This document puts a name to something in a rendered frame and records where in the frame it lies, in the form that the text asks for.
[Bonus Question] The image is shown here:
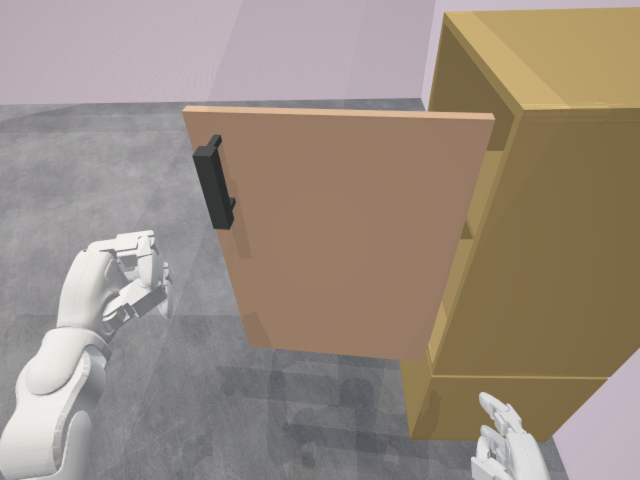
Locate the left robot forearm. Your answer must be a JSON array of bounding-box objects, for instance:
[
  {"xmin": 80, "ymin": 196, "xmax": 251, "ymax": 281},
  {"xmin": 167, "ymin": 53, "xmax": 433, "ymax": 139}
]
[{"xmin": 0, "ymin": 327, "xmax": 112, "ymax": 480}]

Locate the right robot hand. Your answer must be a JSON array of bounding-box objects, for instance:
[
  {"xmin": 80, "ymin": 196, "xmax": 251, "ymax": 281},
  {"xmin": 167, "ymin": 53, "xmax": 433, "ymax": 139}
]
[{"xmin": 471, "ymin": 392, "xmax": 551, "ymax": 480}]

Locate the left robot hand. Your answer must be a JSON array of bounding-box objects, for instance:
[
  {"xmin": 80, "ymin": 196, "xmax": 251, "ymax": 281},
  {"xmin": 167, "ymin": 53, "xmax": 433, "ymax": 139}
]
[{"xmin": 56, "ymin": 230, "xmax": 174, "ymax": 344}]

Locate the cupboard door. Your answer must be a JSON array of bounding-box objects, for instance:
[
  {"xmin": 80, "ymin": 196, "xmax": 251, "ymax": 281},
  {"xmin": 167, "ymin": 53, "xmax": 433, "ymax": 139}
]
[{"xmin": 182, "ymin": 106, "xmax": 495, "ymax": 362}]

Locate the handle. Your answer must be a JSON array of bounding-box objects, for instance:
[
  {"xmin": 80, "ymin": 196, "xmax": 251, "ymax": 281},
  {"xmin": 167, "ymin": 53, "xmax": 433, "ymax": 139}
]
[{"xmin": 192, "ymin": 135, "xmax": 236, "ymax": 230}]

